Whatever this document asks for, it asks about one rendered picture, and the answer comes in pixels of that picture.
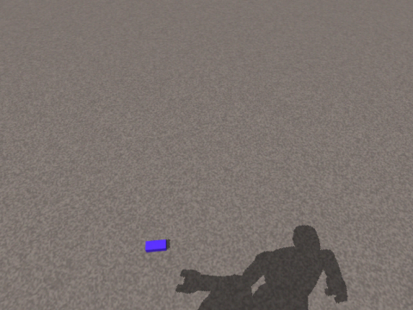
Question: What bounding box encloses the small box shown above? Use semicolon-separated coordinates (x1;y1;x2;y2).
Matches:
145;240;166;253

